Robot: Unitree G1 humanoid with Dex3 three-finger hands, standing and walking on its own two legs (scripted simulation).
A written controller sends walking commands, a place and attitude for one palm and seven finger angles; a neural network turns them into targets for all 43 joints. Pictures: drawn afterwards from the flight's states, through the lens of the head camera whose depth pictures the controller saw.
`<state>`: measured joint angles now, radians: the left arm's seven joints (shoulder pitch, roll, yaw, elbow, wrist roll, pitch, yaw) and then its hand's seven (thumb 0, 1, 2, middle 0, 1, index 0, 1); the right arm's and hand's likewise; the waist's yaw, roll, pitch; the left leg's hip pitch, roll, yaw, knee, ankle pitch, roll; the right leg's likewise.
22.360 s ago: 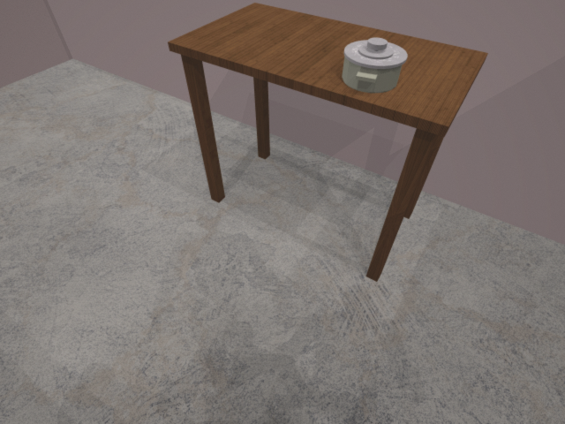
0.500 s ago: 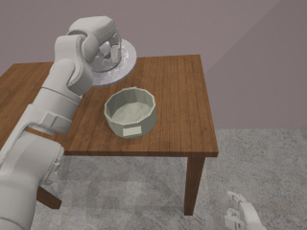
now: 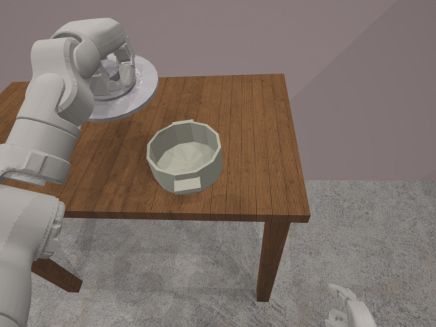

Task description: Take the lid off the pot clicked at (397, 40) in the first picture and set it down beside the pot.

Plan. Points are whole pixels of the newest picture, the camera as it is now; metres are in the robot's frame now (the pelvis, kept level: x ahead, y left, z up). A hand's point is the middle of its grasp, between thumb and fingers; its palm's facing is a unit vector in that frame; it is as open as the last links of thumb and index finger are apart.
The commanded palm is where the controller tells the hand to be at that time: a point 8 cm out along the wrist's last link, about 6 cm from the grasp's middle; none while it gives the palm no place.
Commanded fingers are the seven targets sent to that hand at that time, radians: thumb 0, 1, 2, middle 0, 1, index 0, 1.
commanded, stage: move the lid sideways beside the pot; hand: left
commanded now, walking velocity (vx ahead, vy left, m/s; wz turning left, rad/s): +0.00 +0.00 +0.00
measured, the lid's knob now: (105, 72) +0.47 +0.21 +0.25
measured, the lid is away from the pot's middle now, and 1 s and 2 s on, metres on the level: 0.11 0.25 0.25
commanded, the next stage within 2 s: lower the lid onto the table in 1.18 s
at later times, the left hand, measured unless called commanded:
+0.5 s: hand (66, 80) +0.43 +0.25 +0.26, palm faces -0.17 -0.01 -0.99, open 4.4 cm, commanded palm +0.41 +0.26 +0.33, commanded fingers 0.00 0.52 1.17 -0.75 -0.89 -1.22 -1.10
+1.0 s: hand (31, 82) +0.44 +0.32 +0.25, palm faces -0.19 -0.04 -0.98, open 4.4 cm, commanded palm +0.42 +0.32 +0.33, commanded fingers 0.00 0.52 1.17 -0.75 -0.89 -1.22 -1.10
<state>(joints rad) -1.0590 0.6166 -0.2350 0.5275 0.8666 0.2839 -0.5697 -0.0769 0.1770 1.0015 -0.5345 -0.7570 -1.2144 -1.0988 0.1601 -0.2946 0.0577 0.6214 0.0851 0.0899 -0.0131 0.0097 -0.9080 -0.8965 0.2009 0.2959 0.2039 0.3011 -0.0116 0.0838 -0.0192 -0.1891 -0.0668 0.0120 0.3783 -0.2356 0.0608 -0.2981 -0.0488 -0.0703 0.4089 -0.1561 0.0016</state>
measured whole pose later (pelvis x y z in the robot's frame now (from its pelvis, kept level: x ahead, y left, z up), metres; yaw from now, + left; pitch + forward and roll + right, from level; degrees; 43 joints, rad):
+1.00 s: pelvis +0.01 +0.01 +0.00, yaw +1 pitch +5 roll -1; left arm -1.03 0.84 -0.07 0.67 0.91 0.11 -0.59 -0.08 0.18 1.00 -0.53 -0.76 -1.21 -1.10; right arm 0.19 -0.31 0.05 0.61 0.10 0.16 -0.02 0.01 -0.91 -0.90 0.20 0.30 0.20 0.30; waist -0.03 0.06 0.00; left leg -0.22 -0.07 0.00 0.38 -0.24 0.08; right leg -0.30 -0.05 -0.08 0.34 -0.13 0.01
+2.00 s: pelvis +0.01 +0.01 +0.00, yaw +1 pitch +5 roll -1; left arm -0.94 0.80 -0.08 0.68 0.90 0.11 -0.57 -0.08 0.19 1.00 -0.53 -0.76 -1.21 -1.10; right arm 0.19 -0.31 0.05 0.61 0.09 0.14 -0.02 0.01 -0.91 -0.90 0.20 0.30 0.20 0.30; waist -0.03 0.06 0.01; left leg -0.23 -0.06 -0.01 0.40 -0.25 0.07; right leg -0.29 -0.04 -0.09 0.34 -0.14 0.01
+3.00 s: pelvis +0.01 +0.02 +0.00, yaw +1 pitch +6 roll -1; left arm -0.88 0.76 -0.08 0.82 0.89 -0.04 -0.51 -0.08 0.20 1.00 -0.51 -0.76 -1.21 -1.10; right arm 0.22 -0.30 0.04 0.64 0.08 0.15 -0.03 0.01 -0.91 -0.90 0.20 0.30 0.21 0.30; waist -0.05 0.05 0.00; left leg -0.25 -0.07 -0.01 0.41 -0.26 0.08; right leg -0.31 -0.04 -0.09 0.35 -0.14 0.02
